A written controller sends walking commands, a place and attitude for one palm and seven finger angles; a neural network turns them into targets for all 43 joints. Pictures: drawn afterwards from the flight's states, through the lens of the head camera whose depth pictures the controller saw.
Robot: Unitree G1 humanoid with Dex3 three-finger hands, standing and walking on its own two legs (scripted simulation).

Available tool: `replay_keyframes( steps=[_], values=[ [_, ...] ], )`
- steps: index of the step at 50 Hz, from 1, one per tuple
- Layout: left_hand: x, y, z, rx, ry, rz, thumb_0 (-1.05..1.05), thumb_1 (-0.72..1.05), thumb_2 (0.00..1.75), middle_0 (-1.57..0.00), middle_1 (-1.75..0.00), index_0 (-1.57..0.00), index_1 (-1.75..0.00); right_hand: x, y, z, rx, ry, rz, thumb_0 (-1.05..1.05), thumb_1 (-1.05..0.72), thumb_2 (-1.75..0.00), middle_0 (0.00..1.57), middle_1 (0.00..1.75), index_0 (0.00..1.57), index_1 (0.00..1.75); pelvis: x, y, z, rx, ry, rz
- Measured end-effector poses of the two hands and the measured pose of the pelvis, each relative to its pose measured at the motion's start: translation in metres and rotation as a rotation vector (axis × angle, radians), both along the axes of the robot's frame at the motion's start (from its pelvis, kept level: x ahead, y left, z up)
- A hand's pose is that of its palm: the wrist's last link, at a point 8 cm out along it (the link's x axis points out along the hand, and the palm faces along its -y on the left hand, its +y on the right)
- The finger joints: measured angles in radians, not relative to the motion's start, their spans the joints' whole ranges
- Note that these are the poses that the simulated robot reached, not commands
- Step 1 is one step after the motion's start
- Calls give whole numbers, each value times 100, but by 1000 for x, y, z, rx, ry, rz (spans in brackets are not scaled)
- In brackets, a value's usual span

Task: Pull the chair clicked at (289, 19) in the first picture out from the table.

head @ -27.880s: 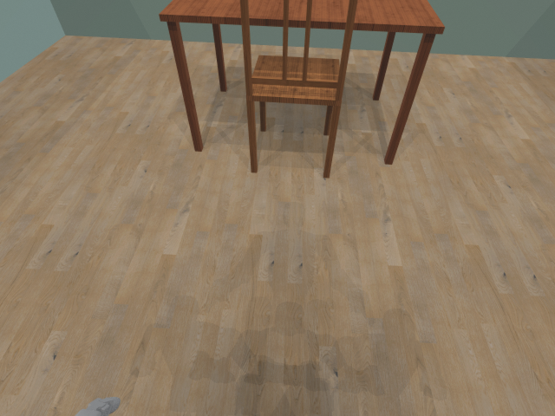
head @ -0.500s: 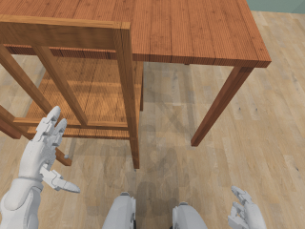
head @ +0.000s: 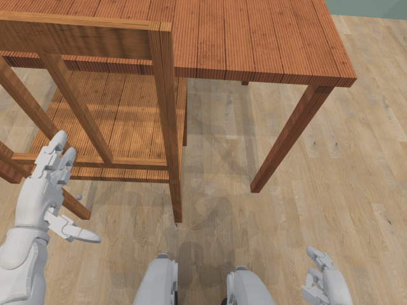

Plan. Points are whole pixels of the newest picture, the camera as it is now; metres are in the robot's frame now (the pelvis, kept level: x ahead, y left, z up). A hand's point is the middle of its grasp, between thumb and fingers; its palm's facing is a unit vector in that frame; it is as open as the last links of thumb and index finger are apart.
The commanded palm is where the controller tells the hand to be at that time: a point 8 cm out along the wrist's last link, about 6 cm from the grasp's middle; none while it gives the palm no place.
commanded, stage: push the fingers through the gap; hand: left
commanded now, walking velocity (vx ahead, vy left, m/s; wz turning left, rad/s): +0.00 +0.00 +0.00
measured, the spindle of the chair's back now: (40, 118) +0.44 +0.34 +0.06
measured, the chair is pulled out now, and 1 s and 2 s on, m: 0.00 0.00 0.00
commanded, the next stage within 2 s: hook a spindle and tug to test in 1.70 s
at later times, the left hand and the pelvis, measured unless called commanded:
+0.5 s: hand (88, 182) +0.32 +0.23 +0.04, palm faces -0.01 -1.00 -0.07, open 16.9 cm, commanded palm +0.31 +0.28 +0.03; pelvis +0.00 +0.00 +0.00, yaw +0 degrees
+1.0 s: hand (91, 158) +0.37 +0.23 +0.03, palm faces +0.02 -1.00 -0.07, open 16.9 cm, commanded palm +0.36 +0.28 +0.03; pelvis +0.00 -0.01 +0.00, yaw -1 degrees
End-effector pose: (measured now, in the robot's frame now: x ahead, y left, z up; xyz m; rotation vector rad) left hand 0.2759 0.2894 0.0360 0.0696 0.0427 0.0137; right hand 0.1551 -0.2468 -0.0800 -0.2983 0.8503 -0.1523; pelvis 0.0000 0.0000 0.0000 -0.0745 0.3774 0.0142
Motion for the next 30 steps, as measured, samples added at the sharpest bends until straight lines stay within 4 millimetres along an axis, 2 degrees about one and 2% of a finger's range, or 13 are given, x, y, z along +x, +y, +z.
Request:
replay_keyframes(
  steps=[3, 6, 10, 15, 23, 30],
  values=[
    [-4, 4, 6, 5, -5, 12, -2, -50, 30, -6, -8, -6, -8, -1, 1, 0, 9, 5, 0, 1, -91, -90, 20, 30, 21, 30, 1, 1, 2, -1, -1, 1],
    [-10, 0, 9, -3, -3, -8, -2, -50, 30, -6, -8, -6, -8, -1, 2, 1, 15, 5, 4, 1, -91, -90, 20, 30, 21, 30, 2, 2, 4, -2, -3, 4],
    [-13, -10, 2, -17, 12, -34, -2, -50, 30, -6, -8, -6, -8, 1, 3, 0, 10, -1, 14, 1, -91, -90, 20, 30, 21, 30, 3, 2, 3, 0, -2, 8],
    [3, -12, -9, -15, -4, -19, -2, -50, 30, -6, -8, -6, -8, 3, 0, -5, -12, 1, 21, 1, -91, -90, 20, 30, 21, 30, -1, 0, -3, 1, 4, 9],
    [26, -14, 8, 7, -42, -33, -2, -50, 30, -6, -8, -7, -8, -3, -1, -8, 5, 26, 6, 1, -91, -90, 20, 30, 21, 30, -1, -2, -1, 3, 7, 3],
    [36, -5, -5, -12, 30, 11, -2, -50, 30, -6, -8, -7, -8, -13, -7, -11, 1, 68, -3, 1, -91, -90, 20, 30, 21, 30, 0, -5, 0, 7, 13, 1]
  ],
)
